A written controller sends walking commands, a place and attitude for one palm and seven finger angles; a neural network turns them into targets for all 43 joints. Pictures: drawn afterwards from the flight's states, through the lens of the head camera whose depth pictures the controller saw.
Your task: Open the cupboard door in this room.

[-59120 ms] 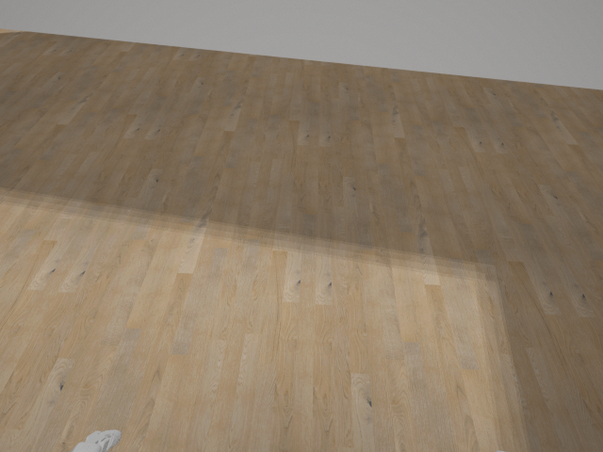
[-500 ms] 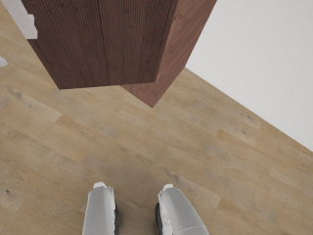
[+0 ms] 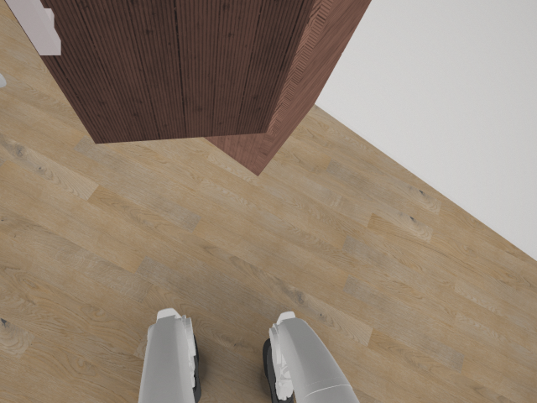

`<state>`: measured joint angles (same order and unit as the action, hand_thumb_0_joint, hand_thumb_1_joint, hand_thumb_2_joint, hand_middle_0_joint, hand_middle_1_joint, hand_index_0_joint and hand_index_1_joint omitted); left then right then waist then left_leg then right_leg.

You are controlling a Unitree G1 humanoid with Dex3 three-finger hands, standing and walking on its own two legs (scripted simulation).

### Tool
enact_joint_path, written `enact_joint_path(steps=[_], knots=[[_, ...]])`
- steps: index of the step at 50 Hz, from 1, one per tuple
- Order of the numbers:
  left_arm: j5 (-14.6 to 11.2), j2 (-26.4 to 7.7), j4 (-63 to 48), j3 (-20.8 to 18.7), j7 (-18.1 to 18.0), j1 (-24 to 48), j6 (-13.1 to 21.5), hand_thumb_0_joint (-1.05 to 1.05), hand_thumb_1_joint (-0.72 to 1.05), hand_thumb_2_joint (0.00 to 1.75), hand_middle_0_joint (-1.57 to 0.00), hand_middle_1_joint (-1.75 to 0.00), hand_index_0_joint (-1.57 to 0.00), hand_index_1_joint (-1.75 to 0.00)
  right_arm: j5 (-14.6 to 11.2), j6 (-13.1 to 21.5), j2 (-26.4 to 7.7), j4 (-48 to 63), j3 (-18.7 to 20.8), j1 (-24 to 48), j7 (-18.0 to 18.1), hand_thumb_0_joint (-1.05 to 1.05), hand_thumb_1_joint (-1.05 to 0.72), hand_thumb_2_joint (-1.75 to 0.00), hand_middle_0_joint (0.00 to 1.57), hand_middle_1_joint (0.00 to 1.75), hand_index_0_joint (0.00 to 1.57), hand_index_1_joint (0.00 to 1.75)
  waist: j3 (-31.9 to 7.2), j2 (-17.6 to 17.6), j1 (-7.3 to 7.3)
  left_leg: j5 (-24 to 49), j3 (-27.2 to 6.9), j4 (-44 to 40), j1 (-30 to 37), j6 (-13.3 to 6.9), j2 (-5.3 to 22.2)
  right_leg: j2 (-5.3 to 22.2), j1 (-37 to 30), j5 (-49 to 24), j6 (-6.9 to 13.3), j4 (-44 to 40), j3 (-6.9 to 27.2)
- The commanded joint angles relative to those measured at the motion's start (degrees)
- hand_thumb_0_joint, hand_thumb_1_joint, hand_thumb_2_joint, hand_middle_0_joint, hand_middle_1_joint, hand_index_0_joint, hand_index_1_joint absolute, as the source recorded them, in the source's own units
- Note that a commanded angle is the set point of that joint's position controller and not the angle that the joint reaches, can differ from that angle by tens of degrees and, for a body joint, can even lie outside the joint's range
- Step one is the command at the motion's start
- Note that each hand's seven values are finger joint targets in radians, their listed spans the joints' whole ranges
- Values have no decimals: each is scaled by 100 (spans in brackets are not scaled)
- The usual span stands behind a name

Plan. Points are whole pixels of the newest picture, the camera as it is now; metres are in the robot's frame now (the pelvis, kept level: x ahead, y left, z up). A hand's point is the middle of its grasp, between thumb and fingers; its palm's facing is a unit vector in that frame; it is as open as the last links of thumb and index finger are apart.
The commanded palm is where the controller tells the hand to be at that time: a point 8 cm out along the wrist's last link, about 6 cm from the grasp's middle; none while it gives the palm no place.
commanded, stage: move the hooked fingers beside the handle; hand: left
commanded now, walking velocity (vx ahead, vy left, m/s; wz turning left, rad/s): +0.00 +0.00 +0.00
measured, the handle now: out of the picture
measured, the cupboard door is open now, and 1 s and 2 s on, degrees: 45 45 45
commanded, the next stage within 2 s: slide the fingers in behind the handle in 0.56 s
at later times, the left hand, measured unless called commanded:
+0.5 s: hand out of the picture +0.54 +0.32 +0.08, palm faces +0.12 -0.99 -0.03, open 14.0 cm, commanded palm +0.55 +0.33 +0.08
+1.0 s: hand out of the picture +0.54 +0.29 +0.09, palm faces +0.10 -1.00 -0.02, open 14.0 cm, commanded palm +0.55 +0.30 +0.08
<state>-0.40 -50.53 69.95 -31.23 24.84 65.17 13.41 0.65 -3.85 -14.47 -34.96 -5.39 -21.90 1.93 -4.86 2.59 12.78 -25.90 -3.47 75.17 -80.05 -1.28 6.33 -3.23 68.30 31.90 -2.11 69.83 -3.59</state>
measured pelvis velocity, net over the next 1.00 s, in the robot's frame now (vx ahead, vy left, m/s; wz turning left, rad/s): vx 0.00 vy -0.01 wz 0.00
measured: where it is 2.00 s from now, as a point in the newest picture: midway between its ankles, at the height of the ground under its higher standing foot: (235, 384)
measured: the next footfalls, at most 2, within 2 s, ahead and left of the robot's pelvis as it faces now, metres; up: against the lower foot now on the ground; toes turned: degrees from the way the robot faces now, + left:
none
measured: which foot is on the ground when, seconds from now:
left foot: down 0.00-1.00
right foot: down 0.00-1.00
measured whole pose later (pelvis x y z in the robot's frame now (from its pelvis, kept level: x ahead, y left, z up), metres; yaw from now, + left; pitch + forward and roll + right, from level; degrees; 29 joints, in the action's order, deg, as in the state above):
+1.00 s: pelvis +0.00 -0.01 +0.00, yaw +0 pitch +29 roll -8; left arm -1.1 -47.9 71.1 -29.2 22.5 64.5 14.3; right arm 0.5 -3.2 -15.0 -34.8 -5.3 -21.3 1.7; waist -5.6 2.9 13.0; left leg -25.9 -3.8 75.6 -79.5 -0.8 6.5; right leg -3.6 68.0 32.0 -1.8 70.6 -3.7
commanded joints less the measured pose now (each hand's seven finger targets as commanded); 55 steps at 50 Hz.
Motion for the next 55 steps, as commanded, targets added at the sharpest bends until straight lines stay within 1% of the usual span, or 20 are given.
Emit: enact_joint_path(steps=[1, 8, 11, 14, 17, 18, 20, 23, 25, 26, 31, 32, 34, 36, 40, 43, 46, 49, 52, 55], knots=[[-199, -1375, -1004, 97, -59, 2260, 343, 0, -50, 30, -30, -120, -30, -120, 31, 41, -1396, 80, 491, -1223, 123, 0, -90, -90, 20, 30, 20, 30, -3209, 1692, 104, 1946, -586, -852, 4788, 6, -51, -162, 473, -1308, 367, -883, -215], [-205, -1675, -823, -54, -91, 2157, 531, 0, -50, 30, -30, -120, -30, -120, 26, 38, -1387, 168, 427, -1131, 140, 0, -90, -90, 20, 30, 20, 30, -3044, 1506, 73, 1878, -373, -725, 4242, -61, -93, -171, 114, -1350, 354, -880, -142], [-196, -1935, -936, -209, -68, 2181, 644, 0, -50, 30, -30, -120, -30, -120, 25, 20, -1410, 185, 420, -1094, 151, 0, -90, -90, 20, 30, 20, 30, -3214, 1588, 18, 2008, -363, -655, 4254, -57, -84, -170, 38, -1419, 361, -804, -122], [-252, -1762, -1038, -148, -4, 2174, 684, 0, -50, 30, -30, -120, -30, -120, 8, 20, -1389, 190, 454, -1089, 136, 0, -90, -90, 20, 30, 20, 30, -3405, 1677, 33, 2173, -364, -583, 4392, -65, -94, -179, 103, -1512, 362, -767, -108], [-251, -2052, -705, -261, 80, 2168, 588, 0, -50, 30, -30, -120, -30, -120, -29, 5, -1422, 202, 397, -1030, 181, 0, -90, -90, 20, 30, 20, 30, -3161, 1335, 84, 1823, -263, -491, 3821, -126, -100, -185, -62, -1405, 307, -776, -62], [-235, -2096, -743, -235, 102, 2193, 569, 0, -50, 30, -30, -120, -30, -120, -38, 4, -1425, 205, 387, -1028, 197, 0, -90, -90, 20, 30, 20, 30, -3196, 1369, 79, 1813, -239, -471, 3768, -136, -107, -176, -116, -1413, 306, -773, -46], [-210, -2060, -1006, -172, 125, 2388, 632, 0, -50, 30, -30, -120, -30, -120, -18, 15, -1416, 170, 397, -1023, 199, 0, -90, -90, 20, 30, 20, 30, -3502, 1741, 56, 2013, -305, -429, 4122, -98, -90, -168, 81, -1459, 334, -688, -70], [-251, -2049, -788, -165, 164, 2419, 575, 0, -50, 30, -30, -120, -30, -120, -33, 24, -1420, 134, 380, -1021, 222, 0, -90, -90, 20, 30, 20, 30, -3337, 1536, 145, 1843, -308, -352, 3896, -121, -78, -181, 156, -1368, 311, -683, -71], [-243, -1942, -758, -8, 206, 2569, 540, 0, -50, 30, -30, -120, -30, -120, -33, 41, -1430, 101, 361, -1020, 234, 0, -90, -90, 20, 30, 20, 30, -3331, 1630, 212, 1808, -331, -317, 3914, -127, -74, -169, 298, -1337, 317, -636, -90], [-216, -2103, -889, -96, 205, 2594, 540, 0, -50, 30, -30, -120, -30, -120, -22, 34, -1441, 100, 358, -1053, 241, 0, -90, -90, 20, 30, 20, 30, -3428, 1749, 140, 1892, -361, -327, 4025, -112, -66, -166, 287, -1358, 331, -617, -98], [-213, -1987, -1157, -130, 159, 2541, 457, 0, -50, 30, -30, -120, -30, -120, 10, 14, -1417, 100, 399, -1123, 188, 0, -90, -90, 20, 30, 20, 30, -3784, 1979, 43, 2250, -490, -382, 4516, -53, -52, -174, 376, -1465, 363, -579, -161], [-240, -1820, -1149, -39, 156, 2511, 410, 0, -50, 30, -30, -120, -30, -120, -2, 21, -1407, 105, 415, -1107, 175, 0, -90, -90, 20, 30, 20, 30, -3739, 1926, 77, 2166, -459, -381, 4478, -63, -55, -186, 390, -1450, 353, -613, -151], [-228, -2002, -990, -210, 138, 2333, 357, 0, -50, 30, -30, -120, -30, -120, -4, 20, -1407, 113, 391, -1146, 175, 0, -90, -90, 20, 30, 20, 30, -3606, 1737, 37, 2079, -438, -399, 4279, -89, -61, -192, 288, -1424, 351, -620, -141], [-204, -1755, -1105, 0, 77, 2478, 324, 0, -50, 30, -30, -120, -30, -120, 5, 22, -1394, 113, 405, -1110, 163, 0, -90, -90, 20, 30, 20, 30, -3469, 1773, 97, 1906, -445, -474, 4308, -74, -49, -182, 366, -1326, 340, -673, -152], [-257, -1614, -1362, -71, -53, 2405, 424, 0, -50, 30, -30, -120, -30, -120, 28, 66, -1377, 79, 466, -1141, 112, 0, -90, -90, 20, 30, 20, 30, -3674, 1861, 39, 2066, -505, -563, 4634, -31, -44, -188, 355, -1392, 365, -697, -174], [-280, -1335, -1147, 87, -123, 2308, 388, 0, -50, 30, -30, -120, -30, -120, 9, 81, -1345, 81, 459, -1122, 93, 0, -90, -90, 20, 30, 20, 30, -3331, 1596, 79, 1781, -422, -630, 4329, -60, -76, -190, 238, -1289, 344, -801, -148], [-240, -1437, -1123, -25, -230, 2206, 447, 0, -50, 30, -30, -120, -30, -120, 23, 88, -1351, 94, 462, -1135, 87, 0, -90, -90, 20, 30, 20, 30, -3320, 1567, 26, 1775, -408, -675, 4306, -54, -80, -180, 164, -1287, 353, -816, -138], [-226, -1190, -1093, 157, -324, 2384, 542, 0, -50, 30, -30, -120, -30, -120, 23, 114, -1334, 75, 468, -1121, 79, 0, -90, -90, 20, 30, 20, 30, -3102, 1591, 117, 1588, -437, -729, 4291, -43, -84, -167, 324, -1186, 368, -811, -136], [-211, -1185, -996, 176, -390, 2431, 599, 0, -50, 30, -30, -120, -30, -120, 33, 120, -1352, 67, 469, -1109, 78, 0, -90, -90, 20, 30, 20, 30, -3102, 1464, 152, 1485, -418, -719, 4164, -53, -83, -158, 282, -1139, 352, -809, -130], [-208, -1299, -1063, 53, -422, 2372, 677, 0, -50, 30, -30, -120, -30, -120, 51, 125, -1358, 64, 476, -1146, 64, 0, -90, -90, 20, 30, 20, 30, -3341, 1580, 69, 1753, -394, -679, 4266, -50, -97, -148, 147, -1284, 365, -780, -110]])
